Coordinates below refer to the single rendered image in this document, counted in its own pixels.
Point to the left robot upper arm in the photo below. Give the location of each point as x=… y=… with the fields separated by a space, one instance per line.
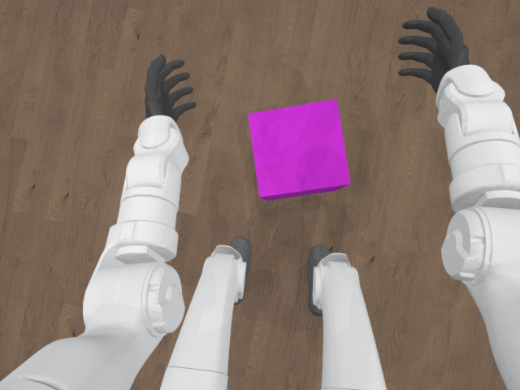
x=128 y=309

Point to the right robot forearm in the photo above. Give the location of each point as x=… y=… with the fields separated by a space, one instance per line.
x=482 y=140

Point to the robot right foot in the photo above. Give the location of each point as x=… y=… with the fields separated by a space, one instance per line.
x=316 y=254

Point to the left robot forearm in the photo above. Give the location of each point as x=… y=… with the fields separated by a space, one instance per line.
x=145 y=229

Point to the carton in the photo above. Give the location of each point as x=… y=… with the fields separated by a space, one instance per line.
x=299 y=150

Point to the robot right hand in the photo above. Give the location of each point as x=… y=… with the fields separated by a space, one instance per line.
x=446 y=44

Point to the robot left hand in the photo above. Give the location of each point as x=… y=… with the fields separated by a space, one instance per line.
x=157 y=100

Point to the right robot thigh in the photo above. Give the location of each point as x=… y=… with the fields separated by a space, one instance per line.
x=350 y=356

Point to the right robot upper arm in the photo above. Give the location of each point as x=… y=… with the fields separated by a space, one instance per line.
x=482 y=249

